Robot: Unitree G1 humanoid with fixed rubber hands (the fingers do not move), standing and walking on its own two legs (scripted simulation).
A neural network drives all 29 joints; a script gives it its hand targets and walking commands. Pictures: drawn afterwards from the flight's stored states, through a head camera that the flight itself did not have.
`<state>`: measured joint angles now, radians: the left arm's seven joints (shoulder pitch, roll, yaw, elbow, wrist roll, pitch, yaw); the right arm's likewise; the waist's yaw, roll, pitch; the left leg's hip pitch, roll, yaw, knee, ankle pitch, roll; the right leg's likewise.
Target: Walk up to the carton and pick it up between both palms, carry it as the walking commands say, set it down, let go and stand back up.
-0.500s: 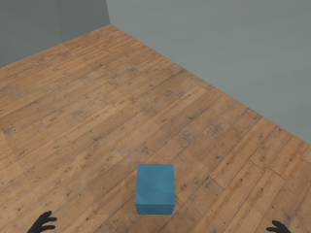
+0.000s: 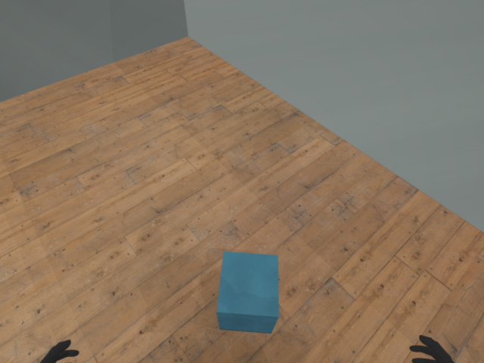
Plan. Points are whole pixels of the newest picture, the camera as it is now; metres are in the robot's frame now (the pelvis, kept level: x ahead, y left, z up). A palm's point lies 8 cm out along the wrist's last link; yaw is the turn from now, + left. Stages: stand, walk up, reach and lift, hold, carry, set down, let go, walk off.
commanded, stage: walk up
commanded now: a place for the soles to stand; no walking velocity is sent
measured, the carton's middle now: (248, 293) +0.43 -0.02 -0.65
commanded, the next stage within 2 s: reach and lift in 0.22 s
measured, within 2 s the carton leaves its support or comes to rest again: neither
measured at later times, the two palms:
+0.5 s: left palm (91, 319) +0.20 +0.28 -0.10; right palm (425, 340) +0.17 -0.30 -0.09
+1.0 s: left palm (129, 285) +0.28 +0.25 -0.15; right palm (372, 292) +0.28 -0.26 -0.16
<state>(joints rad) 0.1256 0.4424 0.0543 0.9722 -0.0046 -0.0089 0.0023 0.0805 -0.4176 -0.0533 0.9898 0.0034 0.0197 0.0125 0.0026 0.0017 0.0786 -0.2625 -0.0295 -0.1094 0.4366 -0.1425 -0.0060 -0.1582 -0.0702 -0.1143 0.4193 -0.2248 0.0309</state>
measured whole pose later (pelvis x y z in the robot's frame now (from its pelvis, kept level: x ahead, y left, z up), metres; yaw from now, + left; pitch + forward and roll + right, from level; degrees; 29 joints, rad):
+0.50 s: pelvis +0.01 +0.00 -0.01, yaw -6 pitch -1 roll +1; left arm 0.05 0.31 0.21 0.55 0.07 0.21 -0.06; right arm 0.03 -0.31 -0.16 0.60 -0.08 0.20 0.08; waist 0.04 -0.04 0.20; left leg -0.30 0.00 -0.01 0.56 -0.25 -0.01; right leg -0.25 -0.03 0.03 0.59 -0.32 0.03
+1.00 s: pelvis +0.00 -0.02 -0.06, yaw -5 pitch +22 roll +0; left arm -0.23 0.30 0.24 0.65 -0.02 0.14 -0.07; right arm -0.28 -0.23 -0.10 0.63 0.00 0.16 -0.04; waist 0.04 -0.02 -0.02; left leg -0.95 0.01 -0.04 0.90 -0.33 -0.04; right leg -0.91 0.01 0.04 0.95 -0.41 0.01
